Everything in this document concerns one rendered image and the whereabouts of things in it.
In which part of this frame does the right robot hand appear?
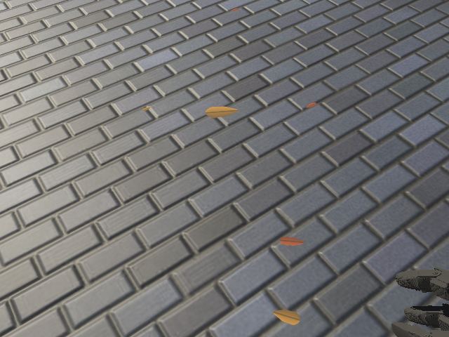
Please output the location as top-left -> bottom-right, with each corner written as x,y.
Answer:
391,267 -> 449,337

